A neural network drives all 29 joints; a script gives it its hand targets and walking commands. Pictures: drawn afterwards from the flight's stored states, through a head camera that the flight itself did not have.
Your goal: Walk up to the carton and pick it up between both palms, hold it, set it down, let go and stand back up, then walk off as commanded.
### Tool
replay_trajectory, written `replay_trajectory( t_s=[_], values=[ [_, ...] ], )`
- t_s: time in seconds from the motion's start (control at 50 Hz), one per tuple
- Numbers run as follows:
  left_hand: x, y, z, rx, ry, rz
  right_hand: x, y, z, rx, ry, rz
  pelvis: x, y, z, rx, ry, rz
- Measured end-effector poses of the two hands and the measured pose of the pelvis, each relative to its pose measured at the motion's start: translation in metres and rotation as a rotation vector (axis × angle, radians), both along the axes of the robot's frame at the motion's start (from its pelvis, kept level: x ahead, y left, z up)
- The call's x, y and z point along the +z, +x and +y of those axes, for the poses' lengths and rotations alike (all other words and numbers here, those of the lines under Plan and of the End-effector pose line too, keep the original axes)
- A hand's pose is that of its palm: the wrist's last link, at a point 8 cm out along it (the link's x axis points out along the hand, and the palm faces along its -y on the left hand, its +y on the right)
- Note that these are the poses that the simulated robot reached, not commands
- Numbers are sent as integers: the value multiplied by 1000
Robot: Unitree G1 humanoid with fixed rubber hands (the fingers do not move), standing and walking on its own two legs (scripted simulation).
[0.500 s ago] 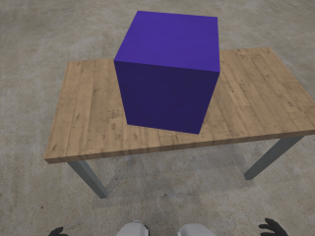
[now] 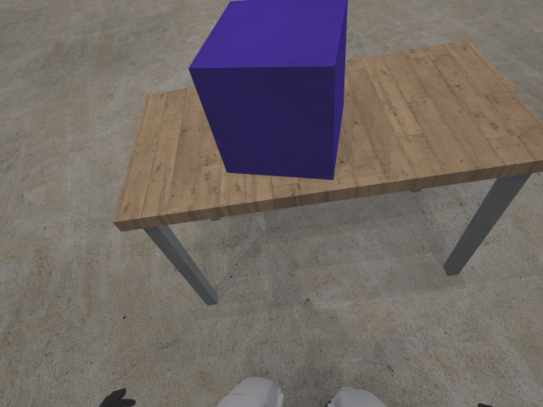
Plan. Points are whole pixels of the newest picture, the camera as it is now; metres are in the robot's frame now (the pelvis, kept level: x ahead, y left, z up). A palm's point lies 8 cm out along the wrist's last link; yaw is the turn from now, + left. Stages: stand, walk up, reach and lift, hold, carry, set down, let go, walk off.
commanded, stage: walk off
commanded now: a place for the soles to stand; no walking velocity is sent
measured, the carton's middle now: (282, 91) +0.73 +0.02 +0.03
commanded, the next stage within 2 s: stand in 1.84 s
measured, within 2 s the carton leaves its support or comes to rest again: neither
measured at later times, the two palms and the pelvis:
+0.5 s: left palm out of the picture -0.03 +0.34 -0.12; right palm out of the picture -0.08 -0.28 -0.11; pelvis -0.14 +0.04 -0.01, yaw +0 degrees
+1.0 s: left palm out of the picture -0.20 +0.30 -0.09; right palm out of the picture -0.21 -0.29 -0.14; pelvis -0.29 +0.00 -0.01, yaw +1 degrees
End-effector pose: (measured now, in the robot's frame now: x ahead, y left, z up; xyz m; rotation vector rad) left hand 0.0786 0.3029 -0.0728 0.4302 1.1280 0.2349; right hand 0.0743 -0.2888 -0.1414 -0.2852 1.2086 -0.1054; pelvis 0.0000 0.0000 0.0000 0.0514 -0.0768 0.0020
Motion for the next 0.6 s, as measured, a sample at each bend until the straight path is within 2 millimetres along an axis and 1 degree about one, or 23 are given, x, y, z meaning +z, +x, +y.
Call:
replay_trajectory(
  t_s=[0.1, 0.16, 0.22, 0.28, 0.32, 0.34, 0.4, 0.46, 0.52, 0.6],
  values=[
    [-4, -20, 7, -6, -14, -32, 2, -29, 5, -3, -18, -4, -3, -25, 9, 1, -9, -19],
    [-12, -33, 14, -7, -32, -41, 4, -52, 10, -9, -38, 3, -6, -42, 18, 3, -19, -26],
    [-25, -44, 22, -16, -60, -44, 9, -83, 14, -26, -72, 18, -11, -59, 28, 6, -35, -32],
    [-40, -53, 30, -34, -87, -42, 11, -121, 19, -48, -107, 46, -18, -80, 40, 8, -55, -33],
    [-43, -62, 31, -46, -100, -33, 19, -141, 20, -65, -122, 54, -15, -92, 43, 9, -61, -45],
    [-43, -66, 32, -49, -105, -33, 23, -147, 20, -69, -131, 55, -13, -97, 44, 7, -62, -46],
    [-44, -81, 36, -52, -107, -21, 33, -155, 17, -68, -150, 43, -10, -112, 44, 3, -62, -24],
    [-46, -100, 40, -60, -93, 11, 35, -156, 14, -58, -155, 18, -10, -131, 42, -3, -65, 9],
    [-48, -120, 39, -70, -73, 36, 32, -159, 9, -49, -150, -9, -13, -150, 35, -9, -61, 34],
    [-47, -147, 29, -77, -48, 48, 19, -168, -1, -43, -125, -48, -19, -179, 22, -19, -49, 47]
  ],
)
